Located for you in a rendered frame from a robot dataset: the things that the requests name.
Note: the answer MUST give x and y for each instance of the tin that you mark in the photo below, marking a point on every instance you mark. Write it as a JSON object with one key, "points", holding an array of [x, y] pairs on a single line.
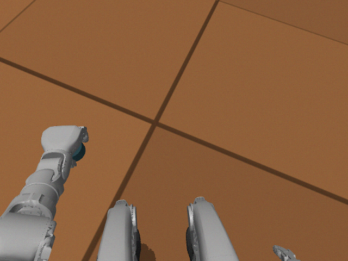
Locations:
{"points": [[79, 153]]}

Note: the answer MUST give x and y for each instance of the left robot hand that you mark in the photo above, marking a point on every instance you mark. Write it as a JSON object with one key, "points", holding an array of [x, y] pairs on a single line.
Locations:
{"points": [[66, 138]]}

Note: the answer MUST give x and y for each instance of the right robot hand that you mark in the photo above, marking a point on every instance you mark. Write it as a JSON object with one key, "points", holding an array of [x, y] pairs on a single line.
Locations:
{"points": [[284, 254]]}

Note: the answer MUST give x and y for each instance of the left robot arm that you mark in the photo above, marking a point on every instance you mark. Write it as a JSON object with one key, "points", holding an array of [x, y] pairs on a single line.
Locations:
{"points": [[27, 226]]}

